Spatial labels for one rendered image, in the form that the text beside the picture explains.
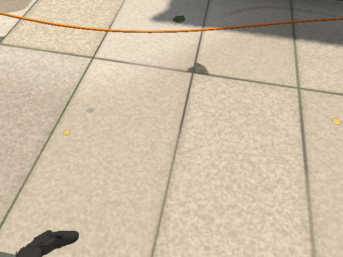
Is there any left robot hand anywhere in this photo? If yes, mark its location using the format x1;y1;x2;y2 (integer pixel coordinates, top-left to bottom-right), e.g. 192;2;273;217
16;230;79;257

